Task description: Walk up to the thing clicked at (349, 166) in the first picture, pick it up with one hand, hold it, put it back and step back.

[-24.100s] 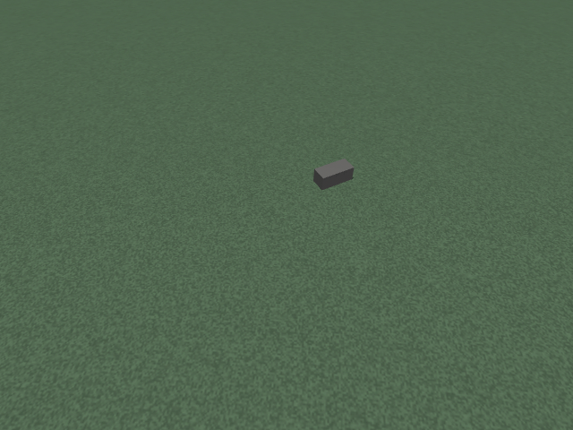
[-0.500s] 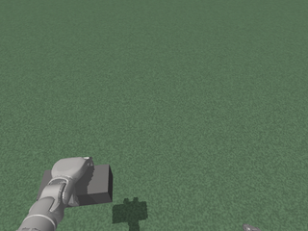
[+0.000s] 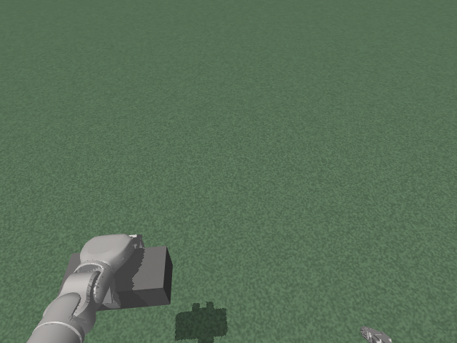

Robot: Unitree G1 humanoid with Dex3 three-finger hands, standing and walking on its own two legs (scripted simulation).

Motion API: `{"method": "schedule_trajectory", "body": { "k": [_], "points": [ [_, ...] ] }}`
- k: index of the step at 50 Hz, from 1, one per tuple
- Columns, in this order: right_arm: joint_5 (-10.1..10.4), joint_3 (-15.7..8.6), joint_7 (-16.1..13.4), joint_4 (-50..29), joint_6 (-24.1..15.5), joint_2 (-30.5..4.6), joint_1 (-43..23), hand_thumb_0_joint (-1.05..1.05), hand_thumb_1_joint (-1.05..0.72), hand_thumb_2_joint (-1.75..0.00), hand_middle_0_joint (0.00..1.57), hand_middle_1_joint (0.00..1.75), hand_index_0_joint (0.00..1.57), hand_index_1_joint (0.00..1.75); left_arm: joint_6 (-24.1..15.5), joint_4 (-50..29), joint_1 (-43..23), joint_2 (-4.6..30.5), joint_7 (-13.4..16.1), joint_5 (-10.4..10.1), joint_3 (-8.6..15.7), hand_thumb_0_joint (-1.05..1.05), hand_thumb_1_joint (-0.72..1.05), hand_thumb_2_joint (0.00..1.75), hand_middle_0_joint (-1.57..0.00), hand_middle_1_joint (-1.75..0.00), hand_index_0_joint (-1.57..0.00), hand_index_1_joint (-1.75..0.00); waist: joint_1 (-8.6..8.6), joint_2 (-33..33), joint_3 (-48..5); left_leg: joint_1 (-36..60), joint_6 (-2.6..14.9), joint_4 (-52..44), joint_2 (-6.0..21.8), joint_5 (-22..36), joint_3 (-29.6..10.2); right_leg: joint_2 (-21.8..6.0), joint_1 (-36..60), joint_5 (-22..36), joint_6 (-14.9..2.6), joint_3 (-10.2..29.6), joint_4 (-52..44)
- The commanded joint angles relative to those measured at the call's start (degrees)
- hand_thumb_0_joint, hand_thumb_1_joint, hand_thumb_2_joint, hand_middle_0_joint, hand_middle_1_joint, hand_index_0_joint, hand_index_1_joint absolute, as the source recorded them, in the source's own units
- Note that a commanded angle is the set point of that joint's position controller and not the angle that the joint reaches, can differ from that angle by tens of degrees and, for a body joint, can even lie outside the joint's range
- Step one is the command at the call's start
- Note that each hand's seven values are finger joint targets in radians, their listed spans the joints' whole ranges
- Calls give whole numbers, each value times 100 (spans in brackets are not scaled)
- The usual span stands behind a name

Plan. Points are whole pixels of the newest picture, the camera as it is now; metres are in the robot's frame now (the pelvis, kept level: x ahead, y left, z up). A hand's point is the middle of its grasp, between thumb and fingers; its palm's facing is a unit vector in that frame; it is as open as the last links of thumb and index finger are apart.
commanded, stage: hold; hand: left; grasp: from above
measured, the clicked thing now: (121, 279) +0.30 +0.22 -0.10
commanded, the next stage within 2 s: crouch in 1.24 s
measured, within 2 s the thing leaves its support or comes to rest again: neither
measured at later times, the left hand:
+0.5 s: hand (114, 276) +0.28 +0.21 -0.04, palm faces -0.48 -0.04 -0.88, open 11.5 cm
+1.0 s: hand (110, 275) +0.28 +0.22 -0.04, palm faces -0.49 -0.04 -0.87, open 11.5 cm
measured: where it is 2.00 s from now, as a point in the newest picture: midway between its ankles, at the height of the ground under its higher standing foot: outside the picture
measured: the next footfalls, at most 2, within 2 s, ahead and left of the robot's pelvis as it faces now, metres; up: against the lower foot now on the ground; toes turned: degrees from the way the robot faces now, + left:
none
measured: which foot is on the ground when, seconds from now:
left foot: down 0.00-1.00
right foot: down 0.00-1.00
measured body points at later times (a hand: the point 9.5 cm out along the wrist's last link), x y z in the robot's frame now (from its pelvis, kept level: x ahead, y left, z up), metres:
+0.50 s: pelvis -0.01 +0.00 +0.01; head +0.02 -0.02 +0.46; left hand +0.30 +0.21 +0.01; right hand +0.13 -0.27 -0.11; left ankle +0.01 +0.11 -0.73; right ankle +0.01 -0.13 -0.73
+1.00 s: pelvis -0.01 +0.00 +0.01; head +0.01 -0.02 +0.46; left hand +0.30 +0.22 +0.01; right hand +0.14 -0.26 -0.10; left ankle +0.01 +0.11 -0.73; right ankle +0.01 -0.13 -0.73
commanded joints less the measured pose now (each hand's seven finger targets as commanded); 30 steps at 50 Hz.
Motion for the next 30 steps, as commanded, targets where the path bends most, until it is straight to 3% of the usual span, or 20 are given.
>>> {"method": "schedule_trajectory", "body": {
  "k": [1, 3, 10, 14, 17, 21, 28, 30],
  "points": [
    [-3, -274, -63, -659, -211, -847, -212, 0, -88, -90, 20, 30, 20, 30, -28, -1284, -1987, 1352, 266, -27, 766, 0, 60, 117, -100, -86, -97, -89, 43, 181, -1644, 1266, -47, -468, -103, 1397, -120, 152, 388, 1128, -162, -98, -510],
    [0, -265, -73, -685, -202, -833, -244, 0, -89, -90, 20, 30, 20, 30, -25, -1458, -2090, 1278, 250, -38, 680, 0, 62, 119, -101, -89, -99, -91, 25, 56, -1741, 1341, -28, -464, -105, 1581, -130, 151, 467, 1343, -147, -87, -508],
    [17, -240, -94, -729, -199, -820, -358, 0, -88, -90, 20, 30, 20, 30, -41, -1420, -1949, 1316, 201, -69, 728, 0, 63, 118, -101, -89, -99, -91, 101, 44, -1503, 1283, -15, -639, -123, 1229, -111, 132, 532, 1027, -148, -79, -698],
    [28, -224, -117, -726, -187, -796, -416, 0, -88, -90, 20, 30, 20, 30, -29, -1552, -1994, 1338, 126, -97, 714, 0, 63, 117, -101, -88, -99, -90, 52, 49, -1539, 1374, 5, -667, -136, 1306, -91, 113, 603, 1138, -130, -40, -741],
    [34, -209, -116, -735, -189, -795, -442, 0, -89, -90, 20, 30, 20, 30, -65, -1597, -1976, 1324, 73, -105, 709, 0, 61, 117, -100, -88, -98, -90, 76, 149, -1483, 1456, -25, -759, -100, 1202, -115, 138, 573, 983, -161, -73, -772],
    [39, -194, -142, -768, -174, -772, -490, 0, -89, -90, 20, 30, 20, 30, -41, -1696, -1967, 1344, 54, -105, 730, 0, 62, 120, -102, -89, -99, -92, 98, 9, -1594, 1529, 5, -739, -121, 1462, -102, 119, 713, 1250, -140, -60, -798],
    [55, -175, -146, -799, -161, -763, -587, 0, -89, -90, 20, 30, 20, 30, -7, -1731, -1922, 1368, -3, -112, 723, 0, 62, 120, -101, -89, -99, -92, 132, 62, -1414, 1512, -2, -888, -118, 1227, -97, 111, 775, 1015, -152, -66, -913],
    [64, -166, -153, -815, -151, -741, -602, 0, -89, -90, 20, 30, 20, 30, -6, -1835, -1928, 1369, -60, -116, 741, 0, 62, 121, -102, -89, -99, -92, 136, 85, -1501, 1577, 13, -883, -130, 1412, -86, 94, 836, 1206, -148, -47, -901]
  ]
}}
